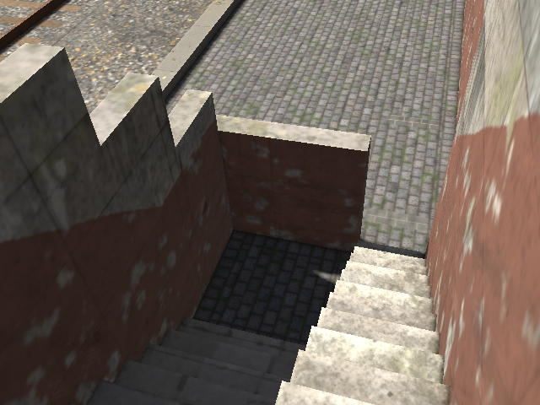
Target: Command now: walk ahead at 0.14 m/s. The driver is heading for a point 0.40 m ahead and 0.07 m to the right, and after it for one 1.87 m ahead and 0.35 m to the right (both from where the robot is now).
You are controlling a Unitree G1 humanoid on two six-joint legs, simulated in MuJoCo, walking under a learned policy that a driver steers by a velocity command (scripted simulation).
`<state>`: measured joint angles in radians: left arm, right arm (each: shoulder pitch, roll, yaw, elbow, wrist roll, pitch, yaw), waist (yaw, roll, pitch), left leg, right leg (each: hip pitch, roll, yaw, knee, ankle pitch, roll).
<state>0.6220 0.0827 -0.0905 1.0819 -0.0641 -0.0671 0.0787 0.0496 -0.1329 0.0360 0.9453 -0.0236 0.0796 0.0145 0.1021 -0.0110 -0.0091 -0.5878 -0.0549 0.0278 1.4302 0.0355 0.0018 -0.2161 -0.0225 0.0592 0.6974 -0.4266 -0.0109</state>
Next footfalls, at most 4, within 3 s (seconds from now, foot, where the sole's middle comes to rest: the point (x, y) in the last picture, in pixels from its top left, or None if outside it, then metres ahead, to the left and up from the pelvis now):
0.12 left None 0.09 0.14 -0.76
1.74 right None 0.22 -0.25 -0.96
2.30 left None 0.50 0.03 -1.15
2.94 right None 0.73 -0.11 -1.35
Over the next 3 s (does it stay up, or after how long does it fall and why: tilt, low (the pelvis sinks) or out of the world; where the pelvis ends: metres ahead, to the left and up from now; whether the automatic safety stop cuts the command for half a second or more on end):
stays up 0.74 -0.01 -0.57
